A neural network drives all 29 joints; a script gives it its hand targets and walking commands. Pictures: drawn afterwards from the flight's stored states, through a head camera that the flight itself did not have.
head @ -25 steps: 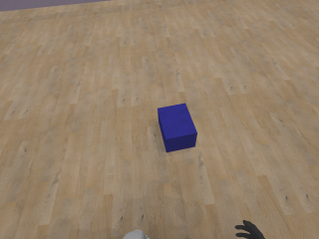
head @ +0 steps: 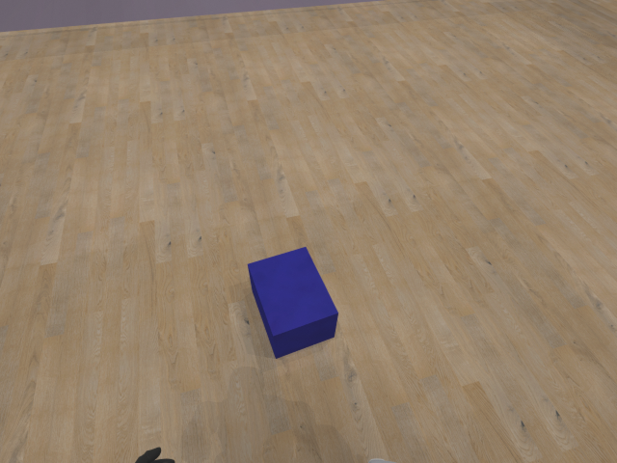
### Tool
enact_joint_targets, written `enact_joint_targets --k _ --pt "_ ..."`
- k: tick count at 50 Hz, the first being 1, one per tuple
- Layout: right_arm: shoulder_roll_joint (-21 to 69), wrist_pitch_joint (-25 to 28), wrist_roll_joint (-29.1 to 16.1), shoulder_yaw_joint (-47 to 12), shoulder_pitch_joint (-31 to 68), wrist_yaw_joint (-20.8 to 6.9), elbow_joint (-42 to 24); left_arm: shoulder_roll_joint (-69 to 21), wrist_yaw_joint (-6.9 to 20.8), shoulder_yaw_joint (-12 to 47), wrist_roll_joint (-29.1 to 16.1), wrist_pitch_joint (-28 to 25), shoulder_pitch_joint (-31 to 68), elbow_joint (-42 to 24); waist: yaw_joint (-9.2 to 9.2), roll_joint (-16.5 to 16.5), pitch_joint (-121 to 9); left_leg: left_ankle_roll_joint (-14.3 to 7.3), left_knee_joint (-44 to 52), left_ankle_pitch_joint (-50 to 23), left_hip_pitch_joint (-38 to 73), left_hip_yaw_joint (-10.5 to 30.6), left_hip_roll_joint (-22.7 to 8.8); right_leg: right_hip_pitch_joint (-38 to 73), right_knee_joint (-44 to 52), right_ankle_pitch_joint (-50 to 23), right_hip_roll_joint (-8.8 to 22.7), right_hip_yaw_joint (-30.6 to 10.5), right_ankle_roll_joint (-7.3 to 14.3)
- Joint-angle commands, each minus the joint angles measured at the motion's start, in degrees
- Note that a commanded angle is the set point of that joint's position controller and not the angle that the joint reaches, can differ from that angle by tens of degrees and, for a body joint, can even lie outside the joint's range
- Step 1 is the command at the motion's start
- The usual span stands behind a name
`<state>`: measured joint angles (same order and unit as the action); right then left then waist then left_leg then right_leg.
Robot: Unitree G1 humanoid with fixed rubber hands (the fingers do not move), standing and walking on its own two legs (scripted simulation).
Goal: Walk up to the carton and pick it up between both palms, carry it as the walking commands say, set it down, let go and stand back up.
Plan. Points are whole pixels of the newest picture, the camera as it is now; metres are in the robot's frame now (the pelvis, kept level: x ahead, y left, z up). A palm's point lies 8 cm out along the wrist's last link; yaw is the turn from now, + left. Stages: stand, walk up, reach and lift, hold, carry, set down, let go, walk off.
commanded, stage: walk up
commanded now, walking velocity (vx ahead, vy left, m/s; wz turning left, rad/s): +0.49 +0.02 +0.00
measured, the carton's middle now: (291, 300) +0.73 -0.01 -0.67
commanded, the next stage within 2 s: none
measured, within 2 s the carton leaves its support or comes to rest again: neither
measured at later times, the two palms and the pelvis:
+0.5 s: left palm out of the picture +0.14 +0.29 -0.14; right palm (418, 356) +0.29 -0.19 -0.11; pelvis +0.16 +0.03 +0.00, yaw +1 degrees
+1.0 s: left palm (113, 382) +0.30 +0.28 -0.11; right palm (428, 368) +0.28 -0.21 -0.13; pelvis +0.23 +0.02 +0.00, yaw +1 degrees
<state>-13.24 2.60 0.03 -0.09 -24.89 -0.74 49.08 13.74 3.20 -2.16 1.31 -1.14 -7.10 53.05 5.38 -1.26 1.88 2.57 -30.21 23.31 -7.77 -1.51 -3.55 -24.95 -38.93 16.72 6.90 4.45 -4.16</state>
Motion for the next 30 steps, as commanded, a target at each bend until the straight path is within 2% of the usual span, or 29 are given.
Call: enact_joint_targets --k 1,2,3,4,5,6,7,8,10,11,12,13,14,15,16,17,18,19,20,21,22,23,24,25,26,27,28,29,30 --pt "-7.86 1.58 0.86 4.52 4.04 0.68 2.95 9.22 -1.6 -1.98 0.43 -3.45 -20.03 0.59 -13.41 -0.35 -15.25 -4.32 -14.08 -20.75 -11.04 -0.76 -2.83 36.28 13.18 -13.42 1.59 -0.91 2.94" --pt "-4.41 2.32 0.04 3.89 1.89 0.85 0.88 16.05 -2.37 -4.61 0.79 -3.88 -26.51 2.77 -13.38 -17.93 -17.99 -1.78 -28.99 2.81 -27.5 -3.2 2.89 46.89 13.38 -25.31 16.42 -20.07 7.04" --pt "-4.93 2.17 -0.29 4.13 1.87 1.14 -0.15 18.31 -2.53 -5.0 0.48 -3.81 -29.05 3.34 -13.81 -18.78 -18.62 -2.42 -37.19 12.5 -34.81 0.0 2.81 50.98 16.3 -34.93 23.77 -32.92 13.1" --pt "-6.64 1.41 0.18 4.34 6.92 1.02 -0.67 16.12 -2.66 -4.39 0.32 -3.61 -26.69 2.76 -13.85 -13.72 -12.46 -1.02 -40.65 10.47 -35.89 1.69 -0.86 45.84 14.57 -43.25 22.17 -28.85 16.0" --pt "-5.98 1.25 1.15 4.14 7.72 0.73 -1.27 12.74 -2.85 -3.79 0.93 -3.75 -22.81 2.34 -12.39 -11.82 -8.25 -1.02 -40.53 7.35 -35.6 2.12 -1.02 38.44 15.1 -47.2 19.49 -27.06 14.62" --pt "-6.28 1.11 1.14 3.81 8.04 0.56 -0.53 10.33 -3.02 -3.17 1.12 -3.93 -18.16 1.34 -10.8 -9.67 -4.97 -1.08 -38.66 3.74 -34.38 1.54 -2.32 33.18 17.39 -44.07 17.55 -22.84 13.52" --pt "-5.28 0.3 1.32 3.6 8.25 0.29 -0.41 8.95 -3.2 -2.72 0.38 -3.92 -16.21 0.27 -9.33 -5.21 -4.03 -0.87 -34.71 1.65 -29.87 1.66 -3.73 27.18 19.51 -43.99 17.56 -20.33 12.32" --pt "-4.13 -0.57 1.04 3.83 7.16 -0.27 0.23 9.41 -3.46 -3.24 0.4 -3.66 -15.37 0.23 -8.72 -8.3 -3.14 0.03 -33.99 0.73 -29.47 1.85 -3.9 26.79 20.16 -44.87 17.57 -18.59 11.55" --pt "-4.55 -2.6 1.74 4.0 5.05 -1.01 0.15 10.45 -3.77 -3.5 0.01 -3.51 -17.36 -0.15 -8.13 -8.46 -6.64 -0.11 -32.4 -1.72 -28.28 2.06 -1.61 27.78 16.18 -51.16 16.05 -17.11 9.48" --pt "-4.39 -2.44 1.05 3.79 8.51 -1.09 0.09 10.67 -3.9 -3.58 0.21 -3.29 -17.28 -0.13 -8.75 -10.58 -4.55 1.06 -27.5 -1.96 -27.78 0.38 -2.98 24.59 19.83 -47.25 17.17 -14.69 11.53" --pt "-4.43 -2.62 1.17 3.37 12.2 -1.66 -0.2 11.06 -3.9 -3.83 0.1 -3.01 -16.77 -0.35 -9.21 -10.2 -4.85 0.76 -24.21 -3.28 -26.31 -0.18 -2.39 23.28 19.46 -45.34 14.49 -11.61 10.26" --pt "-3.72 -2.13 0.86 3.08 13.19 -1.4 -1.14 9.24 -3.91 -3.4 0.16 -2.78 -13.56 -0.7 -7.55 -11.4 -5.64 1.4 -16.15 -4.54 -24.01 -0.71 -1.62 22.55 20.56 -40.85 12.09 -7.74 9.23" --pt "-2.95 -2.29 0.93 2.9 12.6 -2.02 -0.14 9.18 -3.69 -3.2 -0.11 -2.86 -13.6 -1.06 -7.77 -11.33 -4.71 1.33 -14.0 -8.55 -21.39 -2.61 -1.15 20.62 21.14 -39.28 11.24 -5.61 8.23" --pt "-3.25 -2.61 0.7 2.78 12.93 -1.85 0.18 9.81 -4.02 -3.41 -0.25 -2.72 -12.5 -1.81 -6.88 -11.23 -4.48 1.34 -9.66 -11.17 -17.5 -3.31 -1.11 17.63 21.03 -36.47 10.61 -4.1 7.8" --pt "-2.79 -2.54 0.42 2.66 14.78 -2.05 0.0 9.52 -3.77 -3.17 -0.13 -2.09 -11.35 -1.6 -7.42 -14.48 -4.22 1.57 -7.48 -11.7 -16.11 -4.16 -0.12 17.08 21.0 -31.87 8.96 -3.63 7.26" --pt "-2.38 -2.58 0.87 2.29 16.64 -2.01 0.5 9.76 -3.76 -3.27 -0.36 -2.24 -14.16 -0.98 -8.53 -11.91 -3.05 1.57 -1.64 -11.77 -15.03 -5.99 0.99 16.86 20.34 -29.3 9.82 -5.3 7.23" --pt "-2.41 -2.28 0.72 2.1 14.7 -2.2 0.23 10.41 -3.51 -3.34 -0.38 -2.01 -13.94 -1.54 -7.36 -12.45 -5.3 0.84 3.1 -13.71 -11.07 -7.92 1.88 16.07 18.3 -25.77 9.42 -4.46 6.62" --pt "-2.44 -1.17 0.55 2.07 10.56 -1.52 3.49 8.71 -3.34 -2.96 -0.62 -1.74 -13.14 -1.18 -4.91 -13.63 -9.74 0.23 9.6 -17.12 -3.26 -5.53 1.07 16.69 13.18 -19.69 6.43 -2.56 5.49" --pt "-6.93 -0.27 1.36 3.05 4.73 -1.04 5.79 7.04 -3.13 -2.32 -0.46 -1.61 -14.33 -1.47 -2.72 -4.39 -15.95 -1.64 8.85 -19.44 6.84 -2.85 -2.76 14.02 2.42 -11.21 2.45 1.47 4.58" --pt "-12.99 0.21 2.11 4.63 -3.11 -0.54 7.85 2.54 -2.82 -1.96 -0.44 -1.25 -14.97 -2.46 0.57 12.86 -19.51 -6.34 8.44 -31.27 19.1 15.49 -17.62 -1.19 -12.04 10.19 -3.46 4.58 0.99" --pt "-16.0 0.31 1.69 5.88 -4.11 0.49 7.21 3.62 -2.95 -1.54 -0.21 -1.04 -15.3 -4.55 0.34 19.31 -20.57 -9.71 9.58 -30.65 20.3 22.89 -22.12 -9.0 -17.02 18.73 -3.14 -1.92 2.64" --pt "-14.46 -0.23 1.55 5.44 -1.87 0.43 6.94 4.08 -3.14 -2.18 0.22 -0.53 -13.88 -3.57 -0.78 13.97 -13.17 -11.93 13.17 -21.52 14.05 25.87 -23.67 -12.44 -23.99 19.84 -1.94 -2.49 2.73" --pt "-11.3 -0.48 1.14 4.48 4.98 0.77 5.38 5.7 -3.01 -2.1 0.16 0.11 -13.75 -2.66 -2.17 13.18 -8.27 -13.13 15.49 -12.36 8.81 19.44 -20.02 -11.78 -24.95 15.15 -0.25 -2.85 2.82" --pt "-8.78 -0.56 1.11 4.29 8.15 0.82 4.0 4.82 -2.72 -1.8 0.12 0.02 -13.16 -3.42 -3.02 15.08 -4.07 -11.39 16.37 -11.82 6.88 17.59 -17.7 -13.31 -23.67 10.98 0.03 -3.29 2.46" --pt "-8.28 -0.33 1.11 3.77 8.92 1.21 4.04 4.27 -2.78 -1.37 0.18 0.03 -10.85 -3.45 -2.97 12.65 -2.68 -10.16 17.24 -14.52 4.27 16.23 -15.27 -11.77 -21.62 9.51 -0.18 -4.06 2.07" --pt "-8.44 -0.34 0.95 3.69 9.52 0.81 3.94 3.94 -2.43 -1.35 -0.03 0.36 -10.68 -2.53 -3.44 12.57 -0.44 -9.69 18.72 -11.0 -3.59 13.01 -14.03 -6.14 -19.98 7.6 0.18 -3.26 1.54" --pt "-9.03 -0.21 1.31 3.36 10.42 0.79 2.64 3.93 -2.17 -1.27 -0.03 0.76 -11.54 -3.36 -3.71 15.47 -0.04 -9.62 18.15 -12.84 -4.72 13.53 -13.53 -5.07 -19.7 7.64 -0.78 -2.45 1.39" --pt "-9.53 -0.37 1.58 3.47 10.97 0.69 3.42 3.42 -1.94 -1.48 0.0 1.15 -11.14 -3.2 -4.35 14.3 0.32 -10.3 19.24 -11.11 -7.83 10.9 -12.42 -2.08 -17.65 6.76 -1.47 -0.77 1.5" --pt "-8.73 -0.18 1.62 3.51 9.02 0.54 4.08 2.83 -1.46 -1.45 -0.14 1.42 -10.14 -3.3 -3.39 17.39 0.37 -10.42 19.89 -12.74 -6.21 9.64 -10.86 -0.49 -15.79 6.24 -2.21 -0.16 1.74"
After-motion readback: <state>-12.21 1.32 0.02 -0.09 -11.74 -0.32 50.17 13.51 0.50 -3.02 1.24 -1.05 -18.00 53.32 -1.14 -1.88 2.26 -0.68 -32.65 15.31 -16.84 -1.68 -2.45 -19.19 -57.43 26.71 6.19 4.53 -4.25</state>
